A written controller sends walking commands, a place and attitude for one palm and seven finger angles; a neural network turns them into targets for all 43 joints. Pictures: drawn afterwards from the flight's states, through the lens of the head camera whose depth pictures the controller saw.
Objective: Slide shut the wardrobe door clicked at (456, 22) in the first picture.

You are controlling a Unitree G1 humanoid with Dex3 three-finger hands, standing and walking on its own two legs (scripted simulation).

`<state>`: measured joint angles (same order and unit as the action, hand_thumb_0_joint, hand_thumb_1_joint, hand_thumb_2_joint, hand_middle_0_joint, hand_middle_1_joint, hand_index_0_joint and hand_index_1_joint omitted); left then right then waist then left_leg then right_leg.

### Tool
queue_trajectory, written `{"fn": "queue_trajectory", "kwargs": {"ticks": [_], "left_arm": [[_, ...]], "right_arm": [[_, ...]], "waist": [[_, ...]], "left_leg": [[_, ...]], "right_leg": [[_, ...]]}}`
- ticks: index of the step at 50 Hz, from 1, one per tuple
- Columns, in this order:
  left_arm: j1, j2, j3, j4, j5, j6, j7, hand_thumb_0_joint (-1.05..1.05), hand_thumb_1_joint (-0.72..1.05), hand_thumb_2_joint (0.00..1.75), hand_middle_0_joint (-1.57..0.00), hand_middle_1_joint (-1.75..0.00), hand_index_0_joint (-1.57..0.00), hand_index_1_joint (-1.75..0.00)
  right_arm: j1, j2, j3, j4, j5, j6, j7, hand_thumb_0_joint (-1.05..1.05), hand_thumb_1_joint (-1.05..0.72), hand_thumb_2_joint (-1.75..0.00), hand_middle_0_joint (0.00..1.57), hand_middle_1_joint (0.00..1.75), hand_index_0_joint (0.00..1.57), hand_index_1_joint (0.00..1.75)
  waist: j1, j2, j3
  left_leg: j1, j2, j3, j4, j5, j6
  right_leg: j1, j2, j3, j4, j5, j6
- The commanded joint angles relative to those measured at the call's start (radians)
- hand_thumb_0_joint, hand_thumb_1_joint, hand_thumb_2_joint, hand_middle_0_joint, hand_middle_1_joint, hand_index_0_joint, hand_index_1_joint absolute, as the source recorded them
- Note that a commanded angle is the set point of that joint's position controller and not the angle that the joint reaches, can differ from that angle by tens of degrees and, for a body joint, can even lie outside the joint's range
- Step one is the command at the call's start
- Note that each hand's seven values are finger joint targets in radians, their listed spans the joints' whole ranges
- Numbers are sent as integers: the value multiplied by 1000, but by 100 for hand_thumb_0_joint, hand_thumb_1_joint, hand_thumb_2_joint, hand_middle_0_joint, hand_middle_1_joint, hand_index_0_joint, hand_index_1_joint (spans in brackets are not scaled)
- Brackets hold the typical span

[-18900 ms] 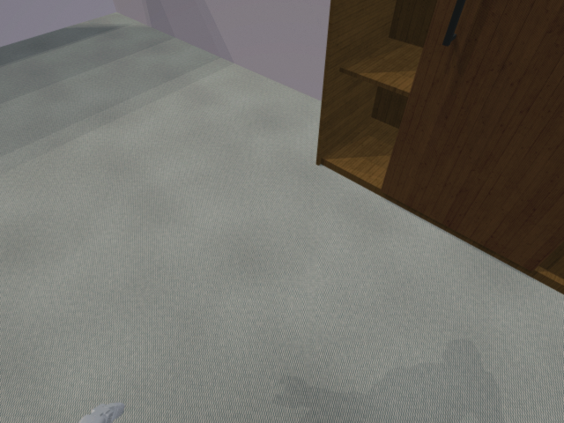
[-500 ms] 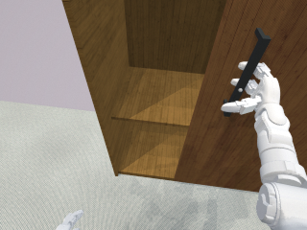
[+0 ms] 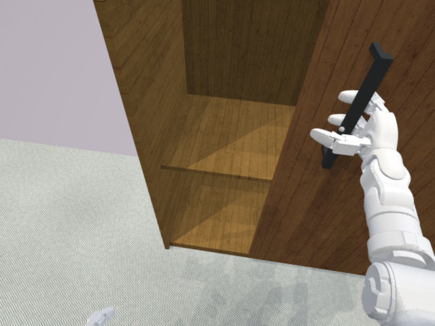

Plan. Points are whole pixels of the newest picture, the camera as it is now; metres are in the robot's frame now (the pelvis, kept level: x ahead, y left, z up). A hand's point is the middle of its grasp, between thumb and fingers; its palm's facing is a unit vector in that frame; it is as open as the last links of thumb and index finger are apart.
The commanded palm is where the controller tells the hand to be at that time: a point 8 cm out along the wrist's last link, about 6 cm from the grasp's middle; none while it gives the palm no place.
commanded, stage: grip the handle and tug to test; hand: right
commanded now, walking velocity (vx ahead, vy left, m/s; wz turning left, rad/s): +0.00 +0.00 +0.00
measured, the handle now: (347, 114) +0.49 -0.19 +0.16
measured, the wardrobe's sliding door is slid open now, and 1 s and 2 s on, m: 0.38 0.38 0.38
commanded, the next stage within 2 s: tug the door sideways, standing still in 1.06 s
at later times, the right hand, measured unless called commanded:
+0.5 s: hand (339, 129) +0.44 -0.17 +0.16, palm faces +0.07 +1.00 +0.01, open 5.2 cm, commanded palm +0.41 -0.22 +0.16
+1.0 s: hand (339, 131) +0.44 -0.16 +0.16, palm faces +0.07 +1.00 +0.00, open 5.5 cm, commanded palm +0.38 -0.21 +0.16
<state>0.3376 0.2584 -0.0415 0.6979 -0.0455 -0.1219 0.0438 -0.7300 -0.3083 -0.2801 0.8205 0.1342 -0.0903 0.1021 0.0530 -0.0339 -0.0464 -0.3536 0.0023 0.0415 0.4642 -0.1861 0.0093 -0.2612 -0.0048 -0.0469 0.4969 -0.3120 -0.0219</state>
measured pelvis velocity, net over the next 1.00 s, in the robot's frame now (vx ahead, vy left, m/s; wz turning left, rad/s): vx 0.02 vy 0.00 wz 0.03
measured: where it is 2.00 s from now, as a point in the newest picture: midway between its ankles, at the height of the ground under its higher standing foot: outside the picture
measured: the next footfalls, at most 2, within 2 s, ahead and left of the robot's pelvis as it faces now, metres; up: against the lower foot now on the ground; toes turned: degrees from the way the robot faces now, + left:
none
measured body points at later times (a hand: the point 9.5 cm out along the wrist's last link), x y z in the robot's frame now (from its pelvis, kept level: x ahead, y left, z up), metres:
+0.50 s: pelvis +0.00 +0.00 +0.00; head +0.02 +0.01 +0.45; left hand +0.10 +0.25 -0.11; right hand +0.43 -0.22 +0.16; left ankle +0.03 +0.12 -0.74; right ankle -0.04 -0.10 -0.74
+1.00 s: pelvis +0.02 +0.00 +0.00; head +0.03 +0.01 +0.45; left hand +0.12 +0.25 -0.10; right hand +0.43 -0.22 +0.16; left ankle +0.03 +0.12 -0.74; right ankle -0.04 -0.10 -0.74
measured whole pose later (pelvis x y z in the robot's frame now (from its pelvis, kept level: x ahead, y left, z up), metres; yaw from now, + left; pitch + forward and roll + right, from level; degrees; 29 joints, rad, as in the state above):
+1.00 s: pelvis +0.02 +0.00 +0.00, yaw +1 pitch +4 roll +1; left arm 0.31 0.25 -0.03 0.66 -0.05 -0.10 0.03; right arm -0.53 -0.27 -0.28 0.53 0.16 0.02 0.08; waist 0.05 -0.04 -0.06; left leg -0.29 -0.01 0.02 0.42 -0.19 0.01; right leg -0.18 -0.02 -0.07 0.43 -0.31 -0.02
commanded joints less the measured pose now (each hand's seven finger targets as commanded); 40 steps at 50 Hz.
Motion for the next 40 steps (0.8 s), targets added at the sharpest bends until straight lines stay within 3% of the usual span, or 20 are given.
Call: {"fn": "queue_trajectory", "kwargs": {"ticks": [1,3,6,10,12,14,19,20,21,24,25,26,29,32,35,37,40], "left_arm": [[-18,137,47,-120,-2,-38,15,0,90,90,-20,-30,-20,-30],[-18,133,46,-122,-1,-42,15,0,90,90,-20,-30,-20,-30],[-12,134,49,-126,2,-43,14,0,90,90,-20,-30,-20,-30],[-15,139,46,-120,-2,-34,14,0,90,90,-20,-30,-20,-30],[-24,132,46,-131,-4,-36,13,0,90,90,-20,-30,-20,-30],[-20,135,49,-131,-3,-38,13,0,90,90,-20,-30,-20,-30],[-27,132,46,-130,0,-34,11,0,90,90,-20,-30,-20,-30],[-28,133,48,-130,2,-32,11,0,90,90,-20,-30,-20,-30],[-31,129,46,-133,1,-31,10,0,90,90,-20,-30,-20,-30],[-30,128,48,-135,4,-34,7,0,90,90,-20,-30,-20,-30],[-27,133,50,-133,5,-31,9,0,90,90,-20,-30,-20,-30],[-31,130,49,-138,4,-30,9,0,90,90,-20,-30,-20,-30],[-44,126,45,-145,0,-30,9,0,90,90,-20,-30,-20,-30],[-46,125,48,-149,1,-31,9,0,90,90,-20,-30,-20,-30],[-53,125,51,-156,1,-32,7,0,90,90,-20,-30,-20,-30],[-59,123,49,-160,0,-34,5,0,90,90,-20,-30,-20,-30],[-67,123,55,-171,1,-34,3,0,90,90,-20,-30,-20,-30]], "right_arm": [[-506,-223,-33,-212,11,-59,7,0,-39,-68,40,133,40,133],[-536,-202,-11,-231,10,-69,8,0,-48,-72,41,134,41,134],[-498,-238,-44,-257,13,-85,14,0,-62,-78,42,136,42,136],[-477,-237,-41,-192,12,-65,25,0,-81,-86,44,139,44,139],[-496,-192,-1,-231,15,-65,28,0,-90,-90,45,140,45,140],[-475,-217,-29,-241,20,-64,26,0,-90,-90,45,140,45,140],[-479,-221,-40,-253,23,-59,7,0,-90,-90,45,140,45,140],[-475,-235,-48,-267,16,-62,0,0,-90,-90,45,140,45,140],[-479,-233,-40,-285,7,-63,-4,0,-90,-90,45,140,45,140],[-461,-214,-35,-282,6,-60,-12,0,-90,-90,45,140,45,140],[-441,-245,-61,-281,6,-61,-12,0,-90,-90,45,140,45,140],[-432,-249,-65,-298,9,-63,-8,0,-90,-90,45,140,45,140],[-430,-229,-45,-321,12,-60,3,0,-90,-90,45,140,45,140],[-409,-215,-42,-339,15,-58,-1,0,-90,-90,45,140,45,140],[-342,-234,-66,-378,18,-56,-2,0,-90,-90,45,140,45,140],[-322,-201,-44,-393,25,-47,2,0,-90,-90,45,140,45,140],[-259,-204,-51,-470,27,-40,4,0,-90,-90,45,140,45,140]], "waist": [[7,32,-284],[11,6,-305],[-6,6,-368],[5,37,-293],[6,-3,-309],[-5,-1,-341],[-2,33,-315],[-9,30,-327],[-11,-20,-331],[-9,24,-333],[-16,48,-339],[-20,28,-351],[-22,-15,-333],[-24,6,-338],[-43,-6,-362],[-39,3,-336],[-56,2,-371]], "left_leg": [[202,0,-28,-21,229,24],[198,0,-27,-15,241,25],[245,0,-30,0,304,27],[215,2,-28,-10,279,25],[205,1,-24,-6,286,27],[217,-1,-23,-1,297,28],[218,-1,-19,-4,288,24],[227,-1,-22,-2,294,25],[223,0,-22,1,294,27],[229,-2,-21,-2,307,25],[249,-2,-23,0,322,25],[265,-1,-27,1,341,24],[253,0,-24,-2,326,29],[259,-3,-23,-8,324,27],[285,-3,-24,-6,345,31],[281,-4,-21,-11,350,29],[311,-4,-21,-5,400,30]], "right_leg": [[12,-1,39,-65,239,-8],[33,0,41,-60,255,-6],[47,0,41,-50,318,-3],[10,-1,37,-52,277,-8],[38,0,40,-53,299,-5],[51,0,43,-47,319,-2],[32,-1,46,-56,306,-1],[34,-2,44,-53,315,-2],[46,-2,44,-55,325,2],[48,-4,44,-55,332,0],[39,-5,43,-54,344,-2],[45,-4,36,-56,354,-2],[50,-4,37,-63,348,3],[60,-6,36,-66,352,2],[70,-8,35,-65,387,6],[69,-9,32,-73,387,7],[97,-13,32,-69,469,10]]}}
